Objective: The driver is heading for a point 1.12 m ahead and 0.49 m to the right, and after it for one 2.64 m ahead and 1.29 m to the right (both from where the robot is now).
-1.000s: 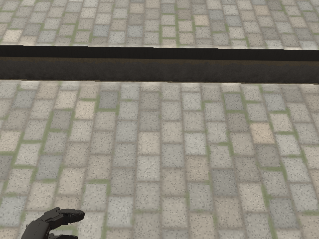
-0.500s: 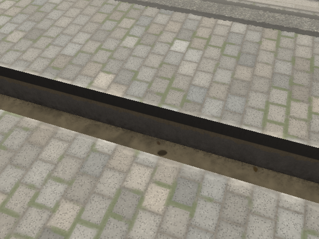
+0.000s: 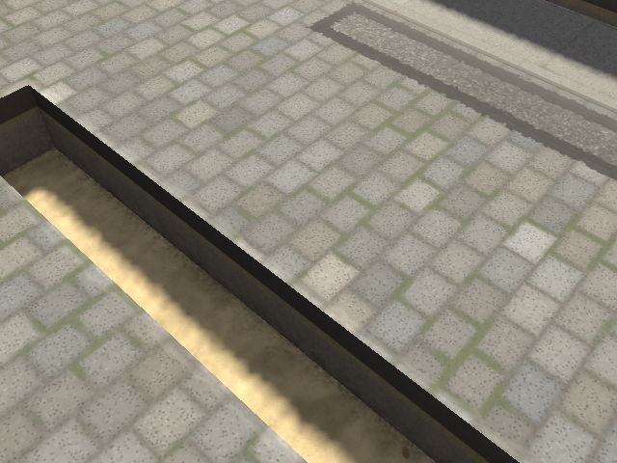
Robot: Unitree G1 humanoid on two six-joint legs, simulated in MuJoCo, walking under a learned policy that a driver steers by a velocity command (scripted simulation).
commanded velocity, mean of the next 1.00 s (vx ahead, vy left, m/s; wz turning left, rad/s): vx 1.00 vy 0.00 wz -0.79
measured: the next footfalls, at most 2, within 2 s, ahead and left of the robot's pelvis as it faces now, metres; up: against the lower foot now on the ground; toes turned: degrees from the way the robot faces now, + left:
left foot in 0.22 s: +0.39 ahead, +0.13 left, +0.00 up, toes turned -9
right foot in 0.70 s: +0.85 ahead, -0.25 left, +0.00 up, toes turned -37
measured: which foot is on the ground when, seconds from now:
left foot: up 0.00-0.20, down 0.22-0.72, up 0.74-1.00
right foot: down 0.00-0.24, up 0.26-0.68, down 0.70-1.00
